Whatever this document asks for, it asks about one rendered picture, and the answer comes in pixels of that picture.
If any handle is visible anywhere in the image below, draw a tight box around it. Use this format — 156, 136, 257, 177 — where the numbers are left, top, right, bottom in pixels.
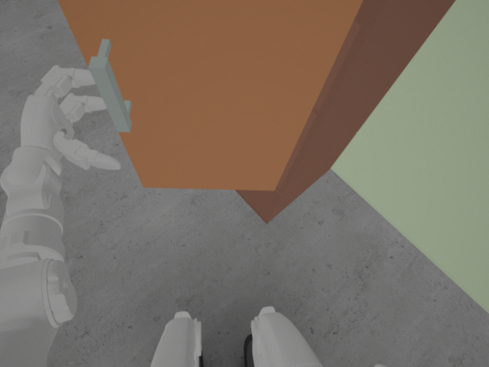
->
89, 39, 132, 132

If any left robot forearm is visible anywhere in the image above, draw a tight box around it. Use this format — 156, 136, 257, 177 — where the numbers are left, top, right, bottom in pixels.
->
0, 146, 65, 269

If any robot left upper arm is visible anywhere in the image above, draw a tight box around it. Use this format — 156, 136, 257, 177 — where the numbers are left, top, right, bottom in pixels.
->
0, 258, 77, 367

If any cupboard door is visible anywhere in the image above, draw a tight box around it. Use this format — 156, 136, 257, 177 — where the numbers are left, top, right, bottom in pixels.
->
57, 0, 363, 191

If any robot right shin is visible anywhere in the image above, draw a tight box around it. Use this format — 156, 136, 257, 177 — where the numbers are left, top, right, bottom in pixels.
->
252, 307, 275, 367

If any left robot thigh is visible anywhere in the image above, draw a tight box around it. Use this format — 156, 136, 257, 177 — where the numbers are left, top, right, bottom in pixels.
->
151, 317, 202, 367

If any robot left hand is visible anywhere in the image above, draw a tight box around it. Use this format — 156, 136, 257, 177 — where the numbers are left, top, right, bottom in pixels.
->
21, 65, 121, 170

